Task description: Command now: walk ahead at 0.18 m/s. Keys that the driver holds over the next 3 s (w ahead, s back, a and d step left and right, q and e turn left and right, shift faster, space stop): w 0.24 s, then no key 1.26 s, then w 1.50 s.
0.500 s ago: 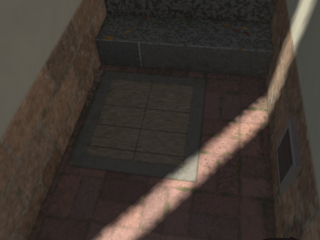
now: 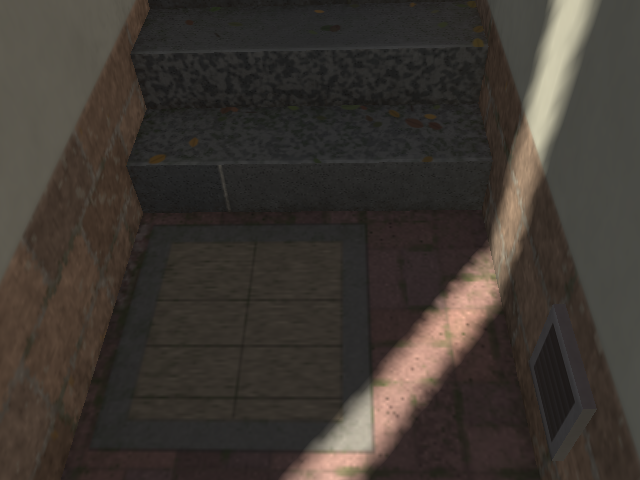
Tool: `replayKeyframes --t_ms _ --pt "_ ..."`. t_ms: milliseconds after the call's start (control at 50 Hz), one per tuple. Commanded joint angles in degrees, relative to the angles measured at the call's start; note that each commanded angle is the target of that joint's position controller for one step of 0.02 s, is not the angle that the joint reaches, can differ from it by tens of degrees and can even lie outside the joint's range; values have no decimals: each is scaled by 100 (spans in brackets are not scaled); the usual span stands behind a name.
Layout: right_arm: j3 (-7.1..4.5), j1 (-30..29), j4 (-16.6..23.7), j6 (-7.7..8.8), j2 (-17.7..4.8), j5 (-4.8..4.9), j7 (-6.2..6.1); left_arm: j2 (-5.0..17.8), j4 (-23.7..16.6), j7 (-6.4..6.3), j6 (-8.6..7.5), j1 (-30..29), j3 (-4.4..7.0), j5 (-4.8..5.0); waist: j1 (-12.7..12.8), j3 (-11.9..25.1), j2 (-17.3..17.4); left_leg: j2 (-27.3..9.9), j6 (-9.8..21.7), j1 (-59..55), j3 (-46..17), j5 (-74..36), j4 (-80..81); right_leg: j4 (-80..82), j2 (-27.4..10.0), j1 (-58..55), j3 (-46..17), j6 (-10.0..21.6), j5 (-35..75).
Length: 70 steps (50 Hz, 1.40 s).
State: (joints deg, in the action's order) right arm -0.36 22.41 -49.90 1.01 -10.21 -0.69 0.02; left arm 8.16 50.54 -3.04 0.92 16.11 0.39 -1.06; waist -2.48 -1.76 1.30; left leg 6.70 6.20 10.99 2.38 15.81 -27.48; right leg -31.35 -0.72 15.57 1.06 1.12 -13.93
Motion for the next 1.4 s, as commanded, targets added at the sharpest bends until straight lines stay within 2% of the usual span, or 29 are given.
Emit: replayKeyframes --t_ms 20,100,140,160,180,200,220,280,300,380,440,480,500,520,540,560,600,680,740,780,840,880,900,920,960,1000,1080,1140,1400 --pt "-188 258 172 -38 -526 -121 16 899 38 -5 -66 633 280 40 187 -572 -995 -311 148 681 -441 1352 80 1293 -937 26 -1435 680 -2459" --pt "-198 260 118 122 -253 -184 67 1052 184 -4 -154 878 396 89 168 -616 -900 -335 207 911 -237 1165 -369 1348 -1434 -52 -2259 1116 -2479" --pt "-233 736 -39 267 -253 -153 51 994 85 106 -243 453 401 185 -236 -556 -500 -539 312 -131 -601 1220 283 835 -1208 754 -1851 968 -1679" --pt "-310 1161 -175 322 -503 -109 21 736 -105 146 -295 -99 331 187 -543 -588 133 -1022 451 -1066 -1459 1787 1143 -180 -588 1729 -933 634 -1323" --pt "-479 1600 -303 354 -998 -51 23 482 -231 174 -359 -506 235 145 -759 -652 740 -2035 635 -2050 -3011 1550 2013 -1487 204 2856 114 296 -1077" --pt "-551 1698 -361 321 -1167 -9 -2 772 -252 158 -372 -623 300 -8 -624 -1075 268 -2551 826 -2203 -3237 -188 1891 -2005 -64 3529 -11 283 -1281" --pt "-513 1760 -448 325 -979 -17 -25 798 -101 163 -394 -394 335 -22 -467 -940 -80 -2549 855 -2387 -2873 -1965 1643 -2385 -220 3456 -147 290 -1106" --pt "-360 972 -455 388 -621 -23 -32 762 190 230 -346 -175 331 163 -67 -494 -40 -1850 385 -2312 -1340 -4176 1446 -2784 -283 2768 36 267 -634" --pt "-302 920 -527 394 -569 -138 -62 686 123 209 -383 -257 308 148 -69 -376 -37 -1676 220 -2204 -1014 -4896 1352 -2837 -135 2592 141 204 -279" --pt "-131 696 -735 401 -551 -70 -139 418 41 210 -396 -704 149 172 -49 -451 285 -1074 -247 -1228 -197 -6520 1182 -1398 277 1319 751 113 402" --pt "-131 769 -996 416 -734 -20 -255 693 166 105 -448 -328 165 215 15 -206 797 -1103 -278 -1213 -306 -7257 514 -407 565 359 822 111 890" --pt "-144 638 -1074 436 -784 86 -295 1005 417 52 -551 505 267 100 359 -88 753 -1235 -357 -1104 -476 -6863 -260 375 399 -378 600 244 1528" --pt "-137 389 -1046 450 -807 152 -285 1160 637 20 -633 1257 343 -29 753 64 558 -1154 -439 -557 -496 -6008 -1076 888 29 -1275 276 442 2384" --pt "-104 578 -962 465 -557 284 -277 1605 825 1 -626 2190 501 -124 988 725 -454 -624 -575 504 -278 -2481 -3190 260 -1553 -2608 -1136 1339 5102" --pt "-106 1388 -1173 397 -267 304 -304 1429 736 114 -512 1759 424 -54 527 1419 -772 13 -613 883 -423 1951 -4798 454 -2654 -2638 -2603 2306 6499" --pt "-173 1168 -1180 347 -520 -24 -280 1369 626 182 -470 1127 435 206 364 916 -286 -230 -453 884 -841 1326 -4806 965 -2244 -1573 -2233 2273 4839" --pt "-211 448 -930 315 -491 -180 -184 891 381 135 -401 130 304 176 128 65 -250 -528 -372 1206 -792 909 -4240 1665 -1810 -639 -1642 1942 2691" --pt "-49 458 -1071 18 7 -166 -180 680 436 10 -407 49 151 27 -108 -164 -595 -577 -513 208 -305 715 -1965 1840 -1124 211 -467 1220 2624" --pt "-74 260 -1058 -82 -140 -56 -193 964 556 70 -333 486 202 -9 55 39 -988 -604 -467 -2 -224 480 -1420 1855 -1114 328 -631 1115 1086" --pt "-86 32 -1053 -103 -216 -22 -149 1031 489 85 -260 353 194 75 51 42 -998 -588 -433 -119 -138 119 -1188 1950 -1108 619 -737 984 -285" --pt "-98 -96 -1073 -79 -192 -102 -138 964 398 49 -164 123 149 128 -57 -217 -810 -577 -364 -453 -67 -80 -348 1771 -1043 996 -832 662 -1262" --pt "-95 -44 -1056 19 -317 -117 -208 820 460 47 -150 286 118 85 -85 -431 -432 -948 -292 -481 -629 -127 666 1335 -899 961 -787 299 -1248" --pt "-91 -191 -968 76 -506 -100 -222 589 473 103 -125 583 79 86 199 -514 52 -1463 -193 -78 -1422 200 1054 877 -477 803 -400 53 -782" --pt "-55 -399 -959 131 -477 28 -172 335 560 116 -50 788 28 82 325 -576 485 -1612 -73 1127 -1625 1120 1519 788 -272 -295 -145 -125 -220" --pt "-5 -663 -915 224 -350 129 -136 439 675 122 -95 847 56 -4 381 -769 283 -1355 -283 1306 -1453 748 1684 896 -370 -894 -225 -215 513" --pt "10 -482 -948 272 -357 138 -229 729 760 88 -165 825 119 8 396 -434 287 -1301 -275 676 -1291 -215 1529 1009 -466 -958 -278 -119 747" --pt "-7 -253 -937 279 -458 146 -203 662 828 117 -217 636 129 65 344 -68 146 -1373 -237 -8 -1188 -1079 1231 1117 -430 -929 -167 -139 658" --pt "-23 -206 -916 245 -443 110 -259 714 916 96 -211 552 186 120 349 -342 248 -1449 -323 190 -1220 -1139 1317 1150 -399 -968 -160 -137 719" --pt "-14 -154 -817 281 -483 146 -287 779 1132 93 -210 542 213 75 409 -198 169 -1475 -235 85 -1090 -1756 997 1146 -467 -1181 -202 -133 1041"
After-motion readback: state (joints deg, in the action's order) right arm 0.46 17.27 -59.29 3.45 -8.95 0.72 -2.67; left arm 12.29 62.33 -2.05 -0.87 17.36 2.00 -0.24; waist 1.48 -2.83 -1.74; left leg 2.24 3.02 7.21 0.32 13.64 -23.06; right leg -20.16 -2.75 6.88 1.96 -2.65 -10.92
